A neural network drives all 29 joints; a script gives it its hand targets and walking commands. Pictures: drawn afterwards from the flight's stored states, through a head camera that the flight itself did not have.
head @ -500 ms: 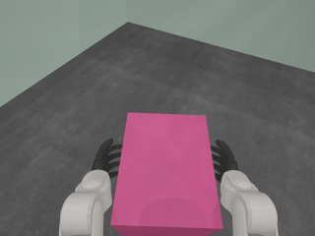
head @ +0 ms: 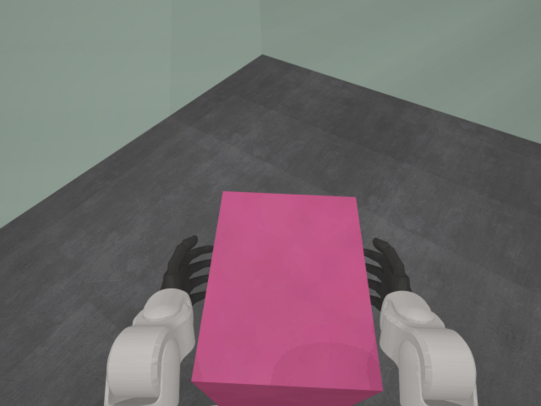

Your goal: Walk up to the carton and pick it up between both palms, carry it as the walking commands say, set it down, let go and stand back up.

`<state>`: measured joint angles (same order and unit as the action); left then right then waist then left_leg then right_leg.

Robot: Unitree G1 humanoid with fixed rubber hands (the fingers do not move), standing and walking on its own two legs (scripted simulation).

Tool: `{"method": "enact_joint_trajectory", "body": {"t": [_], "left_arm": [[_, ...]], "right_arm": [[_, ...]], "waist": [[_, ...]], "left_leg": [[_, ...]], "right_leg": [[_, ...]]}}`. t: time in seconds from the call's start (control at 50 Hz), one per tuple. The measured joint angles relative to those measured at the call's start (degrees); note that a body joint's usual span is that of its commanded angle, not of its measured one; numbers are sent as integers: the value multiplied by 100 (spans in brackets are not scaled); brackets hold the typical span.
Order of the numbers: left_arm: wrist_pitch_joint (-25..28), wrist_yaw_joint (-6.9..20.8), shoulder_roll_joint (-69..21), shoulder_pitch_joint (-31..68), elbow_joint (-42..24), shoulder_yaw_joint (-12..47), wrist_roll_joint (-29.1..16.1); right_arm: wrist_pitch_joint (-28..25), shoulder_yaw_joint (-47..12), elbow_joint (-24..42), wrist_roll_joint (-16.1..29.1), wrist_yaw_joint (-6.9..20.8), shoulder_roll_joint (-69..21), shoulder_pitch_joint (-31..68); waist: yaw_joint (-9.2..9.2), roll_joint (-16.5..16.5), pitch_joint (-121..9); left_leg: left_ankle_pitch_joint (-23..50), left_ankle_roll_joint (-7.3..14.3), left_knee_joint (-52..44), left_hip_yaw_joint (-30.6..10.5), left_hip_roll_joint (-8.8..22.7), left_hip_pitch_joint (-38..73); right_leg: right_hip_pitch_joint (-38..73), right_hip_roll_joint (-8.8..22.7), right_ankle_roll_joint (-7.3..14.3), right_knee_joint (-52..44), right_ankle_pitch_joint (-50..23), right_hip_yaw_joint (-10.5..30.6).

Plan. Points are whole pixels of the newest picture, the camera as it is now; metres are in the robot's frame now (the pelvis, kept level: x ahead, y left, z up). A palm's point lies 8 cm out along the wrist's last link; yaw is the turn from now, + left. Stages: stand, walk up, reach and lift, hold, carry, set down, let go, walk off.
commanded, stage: carry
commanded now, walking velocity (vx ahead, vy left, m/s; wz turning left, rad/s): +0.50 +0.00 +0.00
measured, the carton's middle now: (283, 310) +0.27 +0.01 +0.00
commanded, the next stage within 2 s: none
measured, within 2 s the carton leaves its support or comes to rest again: neither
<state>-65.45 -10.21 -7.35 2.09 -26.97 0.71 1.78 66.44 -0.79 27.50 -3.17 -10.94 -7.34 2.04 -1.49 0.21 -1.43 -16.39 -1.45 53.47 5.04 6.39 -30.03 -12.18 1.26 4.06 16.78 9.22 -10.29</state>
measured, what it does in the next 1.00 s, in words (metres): walks ahead, turning right: left foot, then right foot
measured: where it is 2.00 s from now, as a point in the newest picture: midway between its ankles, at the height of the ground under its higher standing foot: (299, 304)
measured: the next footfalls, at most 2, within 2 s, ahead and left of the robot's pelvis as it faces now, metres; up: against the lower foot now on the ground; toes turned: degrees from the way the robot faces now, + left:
left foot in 0.24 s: +0.32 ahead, +0.13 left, +0.00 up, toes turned +6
right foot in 0.70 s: +0.63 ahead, -0.18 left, +0.00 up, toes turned +3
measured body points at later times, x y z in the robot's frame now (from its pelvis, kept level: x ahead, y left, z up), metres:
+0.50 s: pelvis +0.32 +0.02 +0.00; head +0.35 +0.03 +0.45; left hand +0.61 +0.09 +0.07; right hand +0.53 -0.18 +0.07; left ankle +0.28 +0.12 -0.75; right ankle +0.34 -0.12 -0.69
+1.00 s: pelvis +0.55 -0.08 -0.01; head +0.57 -0.10 +0.44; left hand +0.84 -0.01 +0.08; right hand +0.77 -0.28 +0.07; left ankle +0.60 +0.05 -0.72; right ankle +0.58 -0.15 -0.75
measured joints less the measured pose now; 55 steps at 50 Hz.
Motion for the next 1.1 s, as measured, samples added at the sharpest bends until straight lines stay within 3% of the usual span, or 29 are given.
{"method": "enact_joint_trajectory", "body": {"t": [0.14, 0.22, 0.26, 0.3, 0.34, 0.38, 0.54, 0.64, 0.68, 0.7, 0.74, 0.76, 0.8, 0.94, 1.1], "left_arm": [[-35, 15, 1, -28, -187, 37, 9], [-110, 26, 1, -31, -243, 80, 37], [-135, 33, 7, -14, -256, 34, 74], [-170, 39, 5, 22, -149, -76, 93], [-169, 38, 4, -13, -73, -74, 120], [-130, 31, 3, -87, -92, 1, 153], [-60, 13, -1, -276, -593, 189, 167], [-194, -3, -2, -303, -765, 180, 123], [-259, -4, -3, -256, -753, 166, 104], [-270, -5, -5, -217, -709, 170, 100], [-181, -23, 2, -104, -515, 140, 112], [-160, -32, 0, -69, -440, 96, 103], [-162, -33, -5, -91, -354, 15, 66], [79, 17, -10, -330, -457, 46, 39], [-154, 49, -6, -248, -365, 71, 139]], "right_arm": [[40, -42, 214, -25, 0, 0, -50], [95, -38, 303, -27, 1, 0, -98], [69, -59, 197, -9, 5, 0, -30], [12, -81, -81, 12, 4, 1, 73], [-6, -58, -210, 50, 2, -3, 74], [-60, -27, -184, 110, -5, -5, -15], [-197, -73, 381, 225, -43, -11, -325], [-19, -132, 567, 176, -45, -7, -330], [48, -133, 593, 142, -41, -6, -322], [82, -106, 590, 131, -39, -2, -286], [127, 4, 391, 136, -13, 5, -22], [136, 24, 285, 139, -8, 4, 69], [109, -24, 134, 118, -9, 3, 68], [-143, -166, 255, 71, -18, -4, -201], [40, -112, 165, 73, -10, -2, -162]], "waist": [[18, -10, -157], [11, 25, -250], [31, -34, -278], [103, -166, -261], [164, -196, -264], [230, -198, -255], [318, -138, -40], [197, -99, 34], [163, -163, 50], [137, -218, 30], [11, -41, 101], [3, 61, 200], [17, 126, 328], [113, 17, 209], [202, 42, -442]], "left_leg": [[946, -3, -1702, 351, -22, -182], [928, 51, -2565, 691, -144, 266], [1115, 299, -2684, 856, -203, 530], [773, 456, -2393, 1035, -195, 594], [503, 448, -2535, 1172, -177, 842], [482, 335, -2887, 1273, -179, 1195], [90, 64, -3810, 1470, -74, 2649], [-515, -310, -3706, 1536, 136, 3419], [-940, -426, -2885, 1497, 283, 3452], [-893, -409, -2109, 1397, 359, 3253], [-1173, -339, -126, 615, 294, 2314], [-1277, -293, 620, 221, 142, 1829], [-1275, -166, 1145, -148, -99, 1131], [-907, 147, -821, -98, -306, 474], [244, 93, -2483, 233, -337, 1134]], "right_leg": [[1027, 4, -196, -545, 466, 225], [1426, -7, -373, -291, 1072, 442], [1168, 106, -408, 775, 1635, 501], [251, 134, -356, 2836, 1532, 701], [-668, 97, -303, 4360, 1319, 763], [-1315, 182, -305, 4733, 1007, 677], [-2487, 449, -236, 3039, -198, 349], [-2178, 158, -144, 1522, -809, -73], [-1729, -22, -57, 1009, -1194, -172], [-1537, -47, 90, 969, -1103, -107], [-1607, -214, 393, 1298, -149, 51], [-1620, -260, 393, 1349, -163, 59], [-1461, -284, 281, 1131, -452, 100], [-725, -247, 179, 337, -431, 301], [-444, -267, 4, 782, 248, 424]]}}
